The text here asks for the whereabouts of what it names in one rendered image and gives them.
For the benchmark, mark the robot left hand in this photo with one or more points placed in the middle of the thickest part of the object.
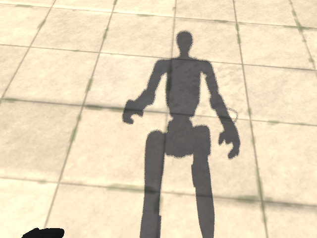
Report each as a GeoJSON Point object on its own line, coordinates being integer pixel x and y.
{"type": "Point", "coordinates": [45, 233]}

